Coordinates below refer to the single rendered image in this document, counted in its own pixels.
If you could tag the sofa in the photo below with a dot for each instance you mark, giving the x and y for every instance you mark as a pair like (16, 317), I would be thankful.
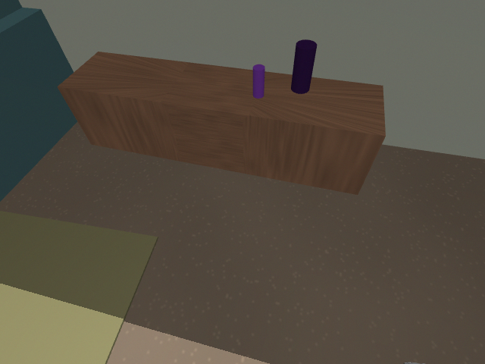
(33, 113)

